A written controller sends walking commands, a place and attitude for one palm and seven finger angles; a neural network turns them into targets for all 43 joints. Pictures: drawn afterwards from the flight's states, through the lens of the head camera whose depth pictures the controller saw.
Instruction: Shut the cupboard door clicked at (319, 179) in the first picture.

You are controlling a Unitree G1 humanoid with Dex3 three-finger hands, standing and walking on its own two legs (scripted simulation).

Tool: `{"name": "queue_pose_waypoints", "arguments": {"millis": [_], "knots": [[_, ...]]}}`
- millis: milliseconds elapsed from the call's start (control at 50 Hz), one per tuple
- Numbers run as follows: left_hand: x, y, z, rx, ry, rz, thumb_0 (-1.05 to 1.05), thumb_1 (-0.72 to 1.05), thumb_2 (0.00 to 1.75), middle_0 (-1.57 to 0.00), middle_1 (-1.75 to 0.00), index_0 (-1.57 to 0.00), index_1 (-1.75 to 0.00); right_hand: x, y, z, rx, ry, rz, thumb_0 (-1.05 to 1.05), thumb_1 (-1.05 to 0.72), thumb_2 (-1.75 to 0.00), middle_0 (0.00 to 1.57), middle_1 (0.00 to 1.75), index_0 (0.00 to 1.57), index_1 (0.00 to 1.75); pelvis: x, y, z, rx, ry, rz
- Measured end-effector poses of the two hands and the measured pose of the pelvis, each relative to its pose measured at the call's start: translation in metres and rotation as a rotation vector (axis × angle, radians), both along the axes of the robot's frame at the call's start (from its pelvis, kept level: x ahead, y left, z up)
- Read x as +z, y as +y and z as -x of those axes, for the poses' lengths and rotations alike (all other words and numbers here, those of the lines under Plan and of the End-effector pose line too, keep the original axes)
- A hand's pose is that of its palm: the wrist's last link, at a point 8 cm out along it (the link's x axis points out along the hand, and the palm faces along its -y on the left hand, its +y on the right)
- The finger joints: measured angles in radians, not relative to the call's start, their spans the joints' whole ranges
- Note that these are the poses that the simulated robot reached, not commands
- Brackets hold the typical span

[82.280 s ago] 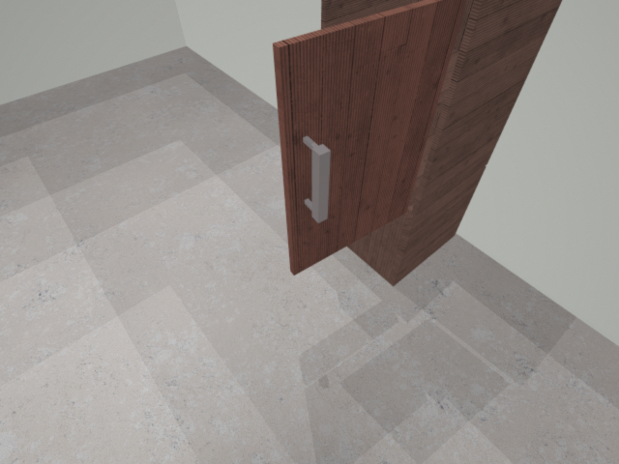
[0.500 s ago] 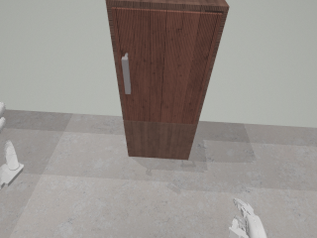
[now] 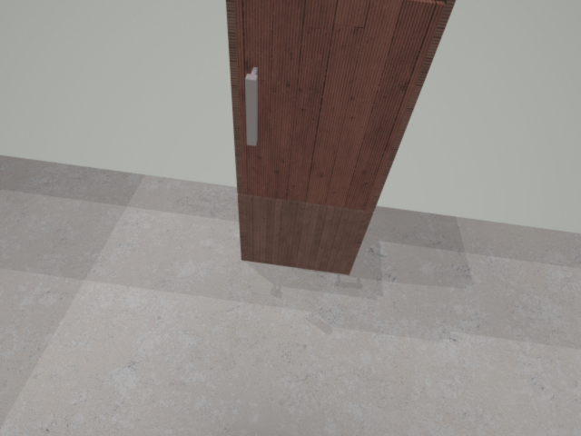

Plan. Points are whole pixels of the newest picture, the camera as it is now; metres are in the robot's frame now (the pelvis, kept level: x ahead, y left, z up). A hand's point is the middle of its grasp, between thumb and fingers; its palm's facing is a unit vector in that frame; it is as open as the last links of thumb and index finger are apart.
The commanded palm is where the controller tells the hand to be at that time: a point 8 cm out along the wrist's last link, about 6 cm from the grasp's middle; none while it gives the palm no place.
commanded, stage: let the arm hang, fingers relaxed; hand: left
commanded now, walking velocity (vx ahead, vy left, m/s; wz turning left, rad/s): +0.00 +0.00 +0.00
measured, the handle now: (253, 107) +0.81 +0.13 -0.01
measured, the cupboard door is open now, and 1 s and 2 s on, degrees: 0 0 0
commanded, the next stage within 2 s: look to check the result in 0.72 s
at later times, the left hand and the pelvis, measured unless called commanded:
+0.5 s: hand out of the picture -0.04 +0.18 -0.17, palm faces +0.04 -0.99 -0.15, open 7.4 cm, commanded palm none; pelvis +0.00 +0.02 +0.01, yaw -2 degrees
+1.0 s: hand out of the picture -0.02 +0.19 -0.17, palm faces +0.01 -0.98 -0.19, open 7.4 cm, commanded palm none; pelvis +0.00 +0.02 +0.01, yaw -2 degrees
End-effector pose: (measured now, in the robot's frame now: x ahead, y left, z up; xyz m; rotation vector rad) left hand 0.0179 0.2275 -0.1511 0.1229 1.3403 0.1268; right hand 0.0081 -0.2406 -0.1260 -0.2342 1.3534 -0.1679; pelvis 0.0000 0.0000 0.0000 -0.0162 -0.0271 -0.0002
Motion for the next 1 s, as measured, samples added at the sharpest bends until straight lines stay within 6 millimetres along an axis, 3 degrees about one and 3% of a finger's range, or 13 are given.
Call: {"name": "queue_pose_waypoints", "arguments": {"millis": [60, 140, 260, 400, 640, 840, 1000], "knots": [[0.002, 0.005, 0.035, 0.025, 0.093, -0.004, 0.00, 0.98, 0.89, -0.20, -0.30, -0.21, -0.29, -0.002, 0.010, 0.027, -0.026, 0.085, -0.018, 0.00, -0.91, -0.90, 0.20, 0.30, 0.20, 0.29, 0.003, 0.002, 0.001, 0.000, 0.000, 0.005], [0.009, 0.009, 0.069, 0.044, 0.187, -0.016, 0.00, 0.95, 0.90, -0.20, -0.30, -0.20, -0.29, -0.006, 0.026, 0.047, -0.057, 0.130, -0.050, 0.00, -0.91, -0.90, 0.20, 0.30, 0.20, 0.29, 0.006, 0.007, 0.001, -0.006, -0.003, 0.004], [0.015, 0.011, 0.088, 0.050, 0.232, -0.024, 0.01, 0.92, 0.90, -0.20, -0.30, -0.20, -0.29, -0.013, 0.047, 0.050, -0.082, 0.115, -0.097, 0.00, -0.91, -0.90, 0.20, 0.30, 0.20, 0.29, 0.007, 0.013, 0.003, -0.018, -0.009, 0.001], [0.012, 0.005, 0.075, 0.043, 0.176, -0.008, 0.01, 0.91, 0.90, -0.20, -0.30, -0.20, -0.29, -0.018, 0.060, 0.039, -0.084, 0.061, -0.122, 0.00, -0.91, -0.90, 0.20, 0.30, 0.20, 0.29, 0.007, 0.018, 0.004, -0.025, -0.009, -0.005], [0.006, -0.005, 0.043, 0.019, 0.091, 0.030, 0.01, 0.91, 0.90, -0.20, -0.30, -0.20, -0.29, -0.013, 0.054, 0.039, -0.100, 0.045, -0.090, 0.00, -0.92, -0.90, 0.20, 0.30, 0.20, 0.29, 0.007, 0.021, 0.003, -0.028, -0.003, -0.008], [0.009, 0.006, 0.039, 0.017, 0.104, 0.006, 0.01, 0.91, 0.90, -0.20, -0.30, -0.20, -0.29, -0.011, 0.051, 0.039, -0.102, 0.063, -0.083, 0.00, -0.91, -0.90, 0.20, 0.30, 0.20, 0.29, 0.008, 0.021, 0.000, -0.028, -0.001, -0.008], [0.014, 0.016, 0.038, 0.014, 0.120, -0.026, 0.01, 0.91, 0.90, -0.20, -0.30, -0.20, -0.29, -0.012, 0.046, 0.029, -0.094, 0.055, -0.083, 0.00, -0.91, -0.90, 0.20, 0.30, 0.20, 0.29, 0.008, 0.020, -0.004, -0.031, -0.002, -0.010]]}}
